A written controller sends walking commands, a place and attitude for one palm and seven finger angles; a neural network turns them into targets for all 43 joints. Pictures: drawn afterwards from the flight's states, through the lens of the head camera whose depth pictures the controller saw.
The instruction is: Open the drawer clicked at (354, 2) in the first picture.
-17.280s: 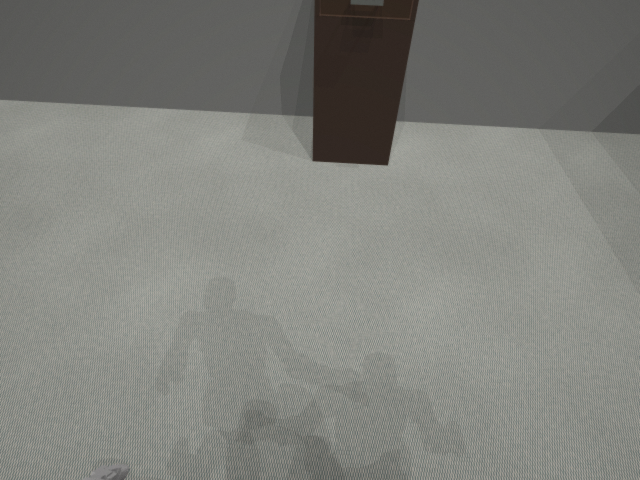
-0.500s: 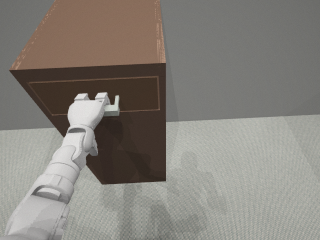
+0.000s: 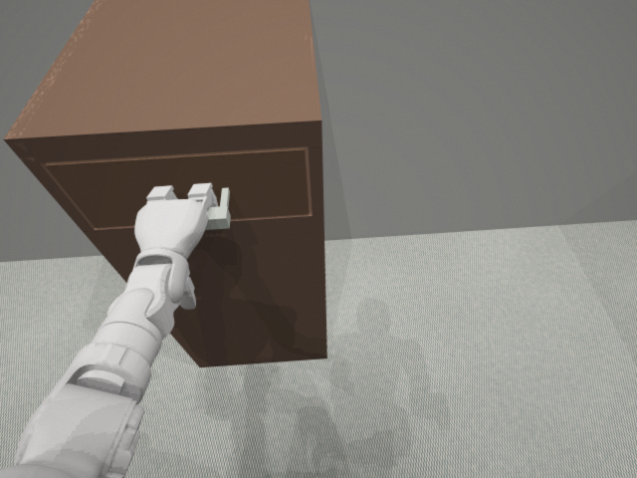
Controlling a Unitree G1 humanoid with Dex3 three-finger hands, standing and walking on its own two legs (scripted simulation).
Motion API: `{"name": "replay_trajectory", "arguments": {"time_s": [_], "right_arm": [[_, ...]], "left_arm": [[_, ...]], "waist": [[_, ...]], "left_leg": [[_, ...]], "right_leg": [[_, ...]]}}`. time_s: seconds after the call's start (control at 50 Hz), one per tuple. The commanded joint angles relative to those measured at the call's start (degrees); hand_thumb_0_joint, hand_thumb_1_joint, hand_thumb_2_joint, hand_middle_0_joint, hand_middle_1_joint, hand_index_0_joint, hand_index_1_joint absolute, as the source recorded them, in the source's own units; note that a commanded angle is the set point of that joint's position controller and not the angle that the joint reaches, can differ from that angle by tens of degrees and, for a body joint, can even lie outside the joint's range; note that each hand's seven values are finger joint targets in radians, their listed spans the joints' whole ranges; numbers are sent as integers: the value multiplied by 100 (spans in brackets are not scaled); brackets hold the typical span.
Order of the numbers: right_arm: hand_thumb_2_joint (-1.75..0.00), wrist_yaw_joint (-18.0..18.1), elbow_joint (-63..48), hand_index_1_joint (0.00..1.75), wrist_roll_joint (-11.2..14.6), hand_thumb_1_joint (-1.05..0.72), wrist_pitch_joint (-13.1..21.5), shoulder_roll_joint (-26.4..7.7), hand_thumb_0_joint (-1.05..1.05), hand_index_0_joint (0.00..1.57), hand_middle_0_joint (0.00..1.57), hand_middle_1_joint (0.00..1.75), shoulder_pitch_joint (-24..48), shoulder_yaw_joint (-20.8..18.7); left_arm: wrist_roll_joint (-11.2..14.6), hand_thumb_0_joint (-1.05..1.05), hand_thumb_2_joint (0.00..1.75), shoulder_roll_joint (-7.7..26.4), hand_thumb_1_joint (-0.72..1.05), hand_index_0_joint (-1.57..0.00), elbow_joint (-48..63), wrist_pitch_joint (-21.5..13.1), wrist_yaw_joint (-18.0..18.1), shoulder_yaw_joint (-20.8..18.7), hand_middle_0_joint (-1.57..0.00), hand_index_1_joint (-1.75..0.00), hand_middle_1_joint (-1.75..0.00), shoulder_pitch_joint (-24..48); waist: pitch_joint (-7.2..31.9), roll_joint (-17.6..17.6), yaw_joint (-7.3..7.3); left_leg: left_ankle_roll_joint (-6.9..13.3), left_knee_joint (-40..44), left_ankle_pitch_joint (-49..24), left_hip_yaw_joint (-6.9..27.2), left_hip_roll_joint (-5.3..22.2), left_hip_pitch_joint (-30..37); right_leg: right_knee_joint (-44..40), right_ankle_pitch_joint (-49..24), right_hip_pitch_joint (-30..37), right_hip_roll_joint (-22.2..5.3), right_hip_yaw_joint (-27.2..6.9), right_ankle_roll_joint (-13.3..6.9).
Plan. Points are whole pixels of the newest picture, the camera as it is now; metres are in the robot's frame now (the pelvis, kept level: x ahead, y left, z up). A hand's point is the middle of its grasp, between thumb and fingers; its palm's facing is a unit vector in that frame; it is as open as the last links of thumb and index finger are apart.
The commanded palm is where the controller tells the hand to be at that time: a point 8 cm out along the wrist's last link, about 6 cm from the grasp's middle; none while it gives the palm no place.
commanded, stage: lower the fingers behind the handle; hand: left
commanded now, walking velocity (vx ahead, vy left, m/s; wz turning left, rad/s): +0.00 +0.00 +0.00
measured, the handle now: (187, 208) +0.48 +0.20 +0.04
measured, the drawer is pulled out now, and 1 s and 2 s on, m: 0.00 0.00 0.12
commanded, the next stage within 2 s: close the thumb around the handle in 0.02 s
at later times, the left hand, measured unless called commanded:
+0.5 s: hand (184, 247) +0.43 +0.20 +0.02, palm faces -0.02 -0.03 -1.00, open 9.8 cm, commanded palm +0.40 +0.21 +0.08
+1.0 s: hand (180, 246) +0.43 +0.20 +0.02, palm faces -0.02 -0.04 -1.00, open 5.6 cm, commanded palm +0.39 +0.21 +0.08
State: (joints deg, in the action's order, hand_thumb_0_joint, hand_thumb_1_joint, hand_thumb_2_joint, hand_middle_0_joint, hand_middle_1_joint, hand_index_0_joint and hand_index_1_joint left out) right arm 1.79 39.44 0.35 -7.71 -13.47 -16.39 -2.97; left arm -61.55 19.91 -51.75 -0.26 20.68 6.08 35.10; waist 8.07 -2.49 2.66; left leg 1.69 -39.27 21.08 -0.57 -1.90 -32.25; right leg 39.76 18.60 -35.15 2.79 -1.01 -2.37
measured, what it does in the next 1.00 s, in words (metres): stands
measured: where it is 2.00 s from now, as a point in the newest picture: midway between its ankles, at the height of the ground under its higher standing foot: outside the picture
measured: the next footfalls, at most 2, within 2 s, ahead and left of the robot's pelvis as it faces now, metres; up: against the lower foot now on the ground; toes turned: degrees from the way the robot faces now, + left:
none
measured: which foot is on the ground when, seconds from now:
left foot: down 0.00-1.00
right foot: down 0.00-1.00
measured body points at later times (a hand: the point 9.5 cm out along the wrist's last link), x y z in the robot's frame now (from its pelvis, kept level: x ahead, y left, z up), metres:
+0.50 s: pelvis +0.00 +0.00 +0.00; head +0.06 -0.02 +0.45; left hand +0.42 +0.20 +0.07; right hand +0.09 -0.26 -0.14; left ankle -0.03 +0.10 -0.72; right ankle +0.00 -0.09 -0.72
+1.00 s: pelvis +0.01 +0.00 +0.00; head +0.07 -0.01 +0.45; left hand +0.42 +0.20 +0.07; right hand +0.08 -0.26 -0.14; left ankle -0.03 +0.10 -0.72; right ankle +0.00 -0.09 -0.72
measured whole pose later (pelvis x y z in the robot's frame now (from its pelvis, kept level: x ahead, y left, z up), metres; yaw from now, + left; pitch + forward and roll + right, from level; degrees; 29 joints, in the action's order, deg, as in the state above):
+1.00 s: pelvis +0.01 +0.00 +0.00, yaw +0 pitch +14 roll +0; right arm 1.8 39.1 0.3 -7.9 -13.8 -15.8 -3.3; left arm -61.5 20.5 -48.8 -0.2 20.5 5.7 32.9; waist 8.1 -2.4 2.2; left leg 1.9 -39.0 21.6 -0.9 -1.8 -31.7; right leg 39.2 18.9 -34.5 2.9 -1.3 -2.1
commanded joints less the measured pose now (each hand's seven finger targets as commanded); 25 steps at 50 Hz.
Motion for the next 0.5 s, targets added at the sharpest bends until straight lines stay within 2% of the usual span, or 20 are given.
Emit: {"name": "replay_trajectory", "arguments": {"time_s": [0.0, 0.04, 0.06, 0.08, 0.1, 0.14, 0.18, 0.22, 0.26, 0.3, 0.32, 0.36, 0.38, 0.46, 0.48], "right_arm": [[-90, 40, -570, 30, 7, -90, 179, -790, 0, 20, 20, 30, -125, -284], [-90, 21, -581, 30, 13, -90, 181, -762, 0, 20, 20, 30, -126, -300], [-90, 9, -569, 30, 10, -90, 190, -762, 0, 20, 20, 30, -152, -298], [-90, 8, -544, 30, 9, -90, 184, -769, 0, 20, 20, 30, -160, -310], [-90, 8, -563, 30, 6, -90, 177, -791, 0, 20, 20, 30, -138, -296], [-90, 26, -544, 30, 11, -90, 169, -794, 0, 20, 20, 30, -149, -292], [-90, 35, -542, 30, 18, -90, 170, -782, 0, 20, 20, 30, -127, -285], [-90, 40, -549, 30, 25, -90, 170, -793, 0, 20, 20, 30, -132, -283], [-90, 27, -570, 30, 10, -90, 178, -774, 0, 20, 20, 30, -127, -306], [-90, 9, -580, 30, 3, -90, 165, -783, 0, 20, 20, 30, -125, -314], [-90, 3, -577, 30, 16, -90, 169, -772, 0, 20, 20, 30, -122, -311], [-90, 7, -565, 30, 17, -90, 164, -786, 0, 20, 20, 30, -104, -308], [-90, 10, -556, 30, 11, -90, 165, -785, 0, 20, 20, 30, -102, -300], [-90, 40, -545, 30, 8, -90, 156, -787, 0, 20, 20, 30, -90, -281], [-90, 50, -561, 30, 6, -90, 152, -785, 0, 20, 20, 30, -72, -275]], "left_arm": [[-51, 0, 30, 1353, -50, -30, 1072, 12, 338, -461, -30, -120, -120, 2313], [-56, 0, 30, 1184, -50, -30, 1143, 26, 361, -340, -30, -120, -120, 2227], [-15, 0, 30, 1076, -50, -30, 1186, 34, 365, -260, -30, -120, -120, 2313], [-24, 0, 30, 1163, -50, -30, 1086, 62, 365, -360, -30, -120, -120, 2197], [1, 0, 30, 1183, -50, -30, 1074, 77, 345, -366, -30, -120, -120, 2207], [-11, 0, 35, 1380, -39, -31, 1133, 76, 346, -483, -31, -121, -121, 2290], [-8, 0, 40, 1181, -28, -32, 1048, 114, 324, -311, -32, -122, -122, 2279], [-16, 0, 44, 1321, -16, -32, 1071, 97, 298, -411, -32, -124, -124, 2262], [5, 0, 49, 1149, -5, -33, 1277, 50, 278, -301, -33, -125, -125, 2248], [5, 0, 54, 1122, 6, -34, 1244, 36, 249, -331, -34, -126, -126, 2023], [23, 0, 56, 925, 12, -34, 1207, 48, 237, -147, -34, -127, -127, 2099], [-3, 0, 61, 1007, 23, -35, 1196, 54, 247, -211, -35, -128, -128, 2095], [-14, 0, 64, 1013, 28, -36, 1246, 53, 261, -181, -36, -128, -128, 2267], [-15, 0, 73, 1247, 51, -37, 1128, 104, 271, -367, -37, -131, -131, 2248], [-18, 0, 76, 1352, 56, -38, 1138, 111, 272, -447, -38, -131, -131, 2191]], "waist": [[1876, 294, 6], [1984, 101, -22], [1987, 151, 13], [1978, 263, -9], [1968, 224, 5], [2027, 262, -11], [1860, 303, 36], [1947, 200, -12], [2097, 109, -19], [2138, 185, -39], [1942, 197, 42], [1841, 232, 17], [1805, 215, 64], [1894, 326, 15], [1962, 263, -23]], "left_leg": [[87, 290, -1963, -71, -29, 602], [67, 277, -2060, -84, -25, 722], [73, 275, -2095, -76, -17, 769], [76, 266, -2124, -77, -14, 745], [75, 267, -2115, -78, -27, 717], [89, 280, -2052, -87, -33, 681], [91, 297, -1977, -100, -32, 645], [83, 308, -2034, -90, -31, 679], [82, 259, -2273, -99, -21, 846], [63, 230, -2451, -60, -20, 863], [66, 241, -2334, -64, -3, 860], [71, 252, -2178, -73, -7, 824], [72, 269, -2129, -64, -4, 828], [90, 271, -2044, -88, -32, 732], [89, 270, -2047, -107, -43, 711]], "right_leg": [[-391, -1920, 1467, -94, -28, -27], [-361, -1965, 1415, -87, -10, -38], [-369, -1987, 1406, -86, 6, -35], [-368, -2029, 1443, -77, -2, -33], [-379, -2034, 1464, -79, -5, -31], [-379, -2054, 1550, -95, -35, -17], [-420, -2006, 1478, -98, -22, -12], [-386, -2007, 1509, -100, -25, -22], [-359, -2207, 1527, -93, -13, -29], [-318, -2313, 1555, -79, 17, -36], [-353, -2197, 1405, -83, 34, -25], [-387, -2038, 1338, -78, 18, -29], [-398, -2002, 1309, -87, 23, -28], [-403, -2036, 1479, -100, -23, -14], [-397, -2090, 1548, -106, -48, -13]]}}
